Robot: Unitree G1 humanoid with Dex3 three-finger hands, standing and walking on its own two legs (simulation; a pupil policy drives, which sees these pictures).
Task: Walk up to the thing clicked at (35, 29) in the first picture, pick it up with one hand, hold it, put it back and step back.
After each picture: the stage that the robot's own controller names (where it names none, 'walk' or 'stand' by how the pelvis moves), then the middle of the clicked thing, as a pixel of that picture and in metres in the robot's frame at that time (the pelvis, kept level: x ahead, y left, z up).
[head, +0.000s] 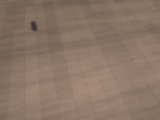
stand; (34, 26) +1.69 +0.59 -0.72
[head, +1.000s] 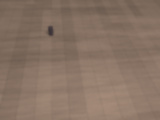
walk; (50, 30) +1.63 +0.30 -0.70
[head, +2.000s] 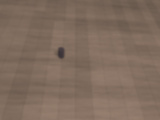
walk; (61, 52) +1.13 +0.12 -0.72
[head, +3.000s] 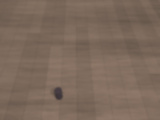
walk; (58, 93) +0.64 +0.17 -0.71
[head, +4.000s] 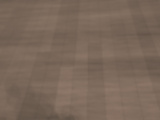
walk; out of the picture +0.38 +0.20 -0.71
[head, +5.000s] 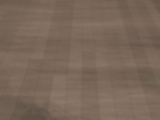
stand; out of the picture +0.31 +0.17 -0.72
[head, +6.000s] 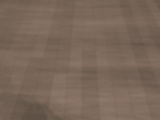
stand; out of the picture +0.31 +0.17 -0.72
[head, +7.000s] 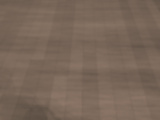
stand; out of the picture +0.31 +0.18 -0.73
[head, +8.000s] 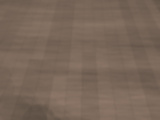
stand; out of the picture +0.30 +0.18 -0.73
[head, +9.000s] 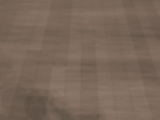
go down; out of the picture +0.30 +0.18 -0.72
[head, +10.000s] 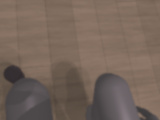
go down; (15, 75) +0.37 +0.24 -0.29
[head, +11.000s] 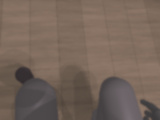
close in; (25, 76) +0.37 +0.23 -0.30
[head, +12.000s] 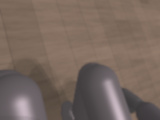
close in; out of the picture +0.34 +0.27 -0.21
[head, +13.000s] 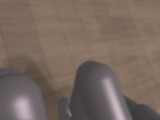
close; out of the picture +0.34 +0.27 -0.22
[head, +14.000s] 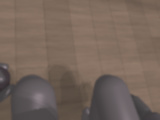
lift; out of the picture +0.30 +0.27 -0.11
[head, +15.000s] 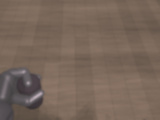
hold; (31, 92) +0.31 +0.17 +0.02
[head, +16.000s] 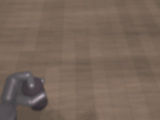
hold; (35, 95) +0.31 +0.17 -0.01
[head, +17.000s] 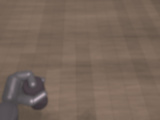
hold; (36, 94) +0.32 +0.17 +0.00
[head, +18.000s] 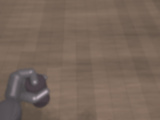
hold; (38, 91) +0.32 +0.16 +0.00
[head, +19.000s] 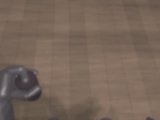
crouch; (29, 87) +0.34 +0.18 -0.06
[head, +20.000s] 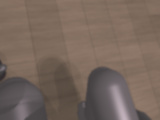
lower; out of the picture +0.38 +0.24 -0.17
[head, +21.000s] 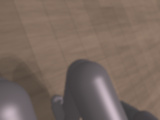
lower; out of the picture +0.39 +0.28 -0.22
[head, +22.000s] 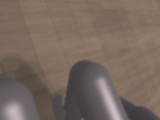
lower; out of the picture +0.38 +0.28 -0.22
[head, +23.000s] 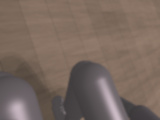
lower; out of the picture +0.38 +0.28 -0.22
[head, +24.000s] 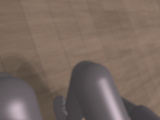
lower; out of the picture +0.37 +0.27 -0.22
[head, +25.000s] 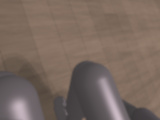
withdraw; out of the picture +0.35 +0.24 -0.23
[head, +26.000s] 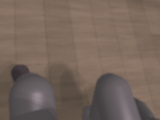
stand; (20, 75) +0.36 +0.22 -0.27
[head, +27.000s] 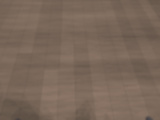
stand; out of the picture +0.29 +0.14 -0.65
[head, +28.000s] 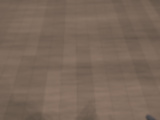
stand; out of the picture +0.32 +0.16 -0.67
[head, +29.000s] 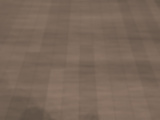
stand; out of the picture +0.32 +0.15 -0.68
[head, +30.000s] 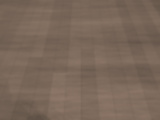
walk; out of the picture +0.33 +0.15 -0.72
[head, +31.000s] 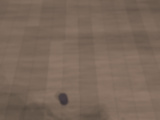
walk; (63, 99) +0.48 +0.15 -0.69
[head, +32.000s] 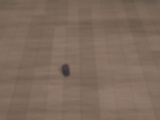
walk; (65, 70) +0.79 +0.15 -0.69
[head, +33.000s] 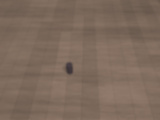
stand; (69, 68) +0.95 +0.15 -0.70
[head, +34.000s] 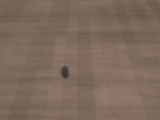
stand; (65, 72) +0.95 +0.15 -0.72
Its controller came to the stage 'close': yes
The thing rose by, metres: 0.71
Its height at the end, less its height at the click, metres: +0.00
